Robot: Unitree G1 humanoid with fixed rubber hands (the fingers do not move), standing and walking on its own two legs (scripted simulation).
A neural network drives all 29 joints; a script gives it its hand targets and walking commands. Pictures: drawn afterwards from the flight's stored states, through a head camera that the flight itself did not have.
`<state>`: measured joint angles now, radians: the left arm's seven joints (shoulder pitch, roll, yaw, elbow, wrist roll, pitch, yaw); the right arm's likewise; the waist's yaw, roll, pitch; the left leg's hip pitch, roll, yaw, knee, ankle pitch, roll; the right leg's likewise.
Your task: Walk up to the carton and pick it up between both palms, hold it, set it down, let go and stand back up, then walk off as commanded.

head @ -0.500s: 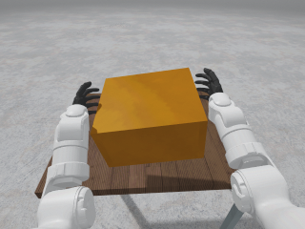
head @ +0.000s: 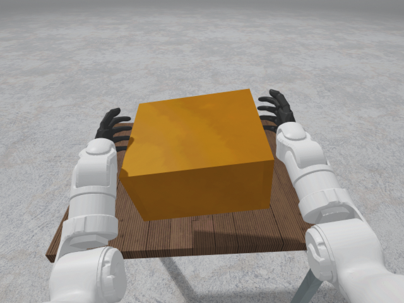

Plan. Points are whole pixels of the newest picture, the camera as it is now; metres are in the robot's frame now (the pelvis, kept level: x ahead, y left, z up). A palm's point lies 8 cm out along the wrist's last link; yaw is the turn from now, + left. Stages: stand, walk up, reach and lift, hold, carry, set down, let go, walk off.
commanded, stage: hold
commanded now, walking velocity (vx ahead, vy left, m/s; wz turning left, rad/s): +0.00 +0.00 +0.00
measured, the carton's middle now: (199, 151) +0.41 -0.01 +0.13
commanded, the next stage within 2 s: set down in 0.68 s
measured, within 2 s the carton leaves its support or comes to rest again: neither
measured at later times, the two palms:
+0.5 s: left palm (105, 146) +0.37 +0.18 +0.19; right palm (284, 127) +0.38 -0.18 +0.21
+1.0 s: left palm (98, 138) +0.37 +0.19 +0.21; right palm (282, 117) +0.37 -0.17 +0.24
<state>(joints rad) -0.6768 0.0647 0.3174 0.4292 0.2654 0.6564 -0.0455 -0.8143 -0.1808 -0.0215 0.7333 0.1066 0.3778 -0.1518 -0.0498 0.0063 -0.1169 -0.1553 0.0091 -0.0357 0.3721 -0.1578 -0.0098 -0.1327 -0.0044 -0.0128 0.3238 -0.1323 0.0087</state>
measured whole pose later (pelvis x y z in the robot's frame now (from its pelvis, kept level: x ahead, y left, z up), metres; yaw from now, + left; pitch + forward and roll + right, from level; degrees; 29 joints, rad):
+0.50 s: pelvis +0.00 +0.00 +0.00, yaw +0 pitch -4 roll -1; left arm -0.67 0.06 0.32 0.43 0.26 0.66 -0.05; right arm -0.81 -0.18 -0.02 0.73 0.11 0.38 -0.16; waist -0.05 0.01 -0.11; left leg -0.15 0.01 -0.04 0.37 -0.16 -0.01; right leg -0.13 0.00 -0.01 0.32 -0.13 0.01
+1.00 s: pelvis +0.00 +0.00 +0.00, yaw +0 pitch -4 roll -1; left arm -0.70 0.05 0.39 0.40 0.34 0.59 -0.12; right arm -0.81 -0.09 -0.19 0.66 0.07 0.32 -0.15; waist -0.05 -0.02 -0.11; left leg -0.14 0.01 -0.04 0.37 -0.16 -0.01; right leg -0.12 0.00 -0.01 0.32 -0.13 0.01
